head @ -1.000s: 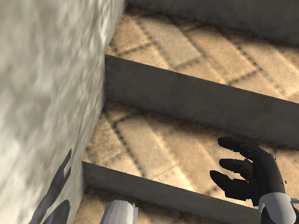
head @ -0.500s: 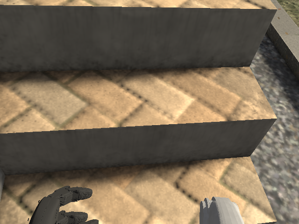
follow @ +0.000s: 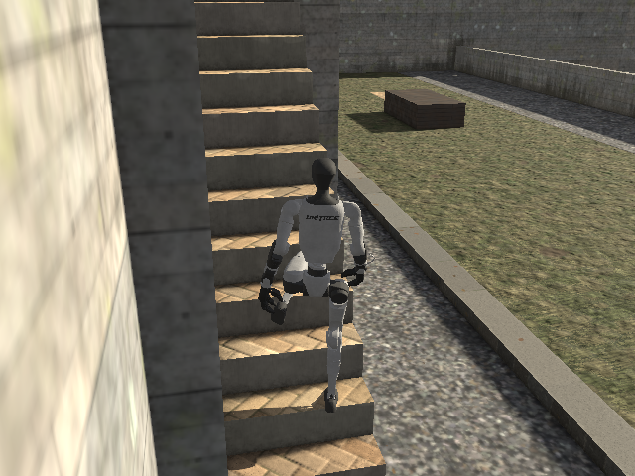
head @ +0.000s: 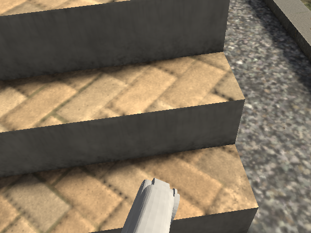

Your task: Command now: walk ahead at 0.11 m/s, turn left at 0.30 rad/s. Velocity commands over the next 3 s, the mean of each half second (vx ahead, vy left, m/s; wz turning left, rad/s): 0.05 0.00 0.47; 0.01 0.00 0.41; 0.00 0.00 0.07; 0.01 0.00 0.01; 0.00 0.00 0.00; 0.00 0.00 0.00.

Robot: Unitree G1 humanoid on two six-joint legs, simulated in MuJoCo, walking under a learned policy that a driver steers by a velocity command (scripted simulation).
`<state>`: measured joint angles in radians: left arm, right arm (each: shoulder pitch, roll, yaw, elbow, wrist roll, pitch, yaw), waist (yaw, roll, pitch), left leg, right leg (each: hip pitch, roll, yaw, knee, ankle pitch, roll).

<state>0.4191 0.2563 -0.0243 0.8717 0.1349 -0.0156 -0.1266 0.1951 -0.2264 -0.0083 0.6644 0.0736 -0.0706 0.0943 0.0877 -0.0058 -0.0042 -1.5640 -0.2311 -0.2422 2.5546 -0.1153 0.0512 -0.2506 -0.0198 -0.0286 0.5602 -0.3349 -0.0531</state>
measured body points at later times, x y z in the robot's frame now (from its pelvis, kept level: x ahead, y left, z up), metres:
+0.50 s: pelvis +0.11 +0.11 +0.08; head +0.13 +0.04 +0.52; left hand +0.14 +0.41 +0.00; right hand +0.32 -0.08 -0.04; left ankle +0.16 +0.22 -0.53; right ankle +0.02 -0.06 -0.67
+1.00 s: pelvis +0.20 +0.21 +0.21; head +0.20 +0.21 +0.66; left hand +0.35 +0.52 +0.18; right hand +0.32 +0.02 +0.08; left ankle +0.17 +0.22 -0.52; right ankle +0.28 +0.06 -0.22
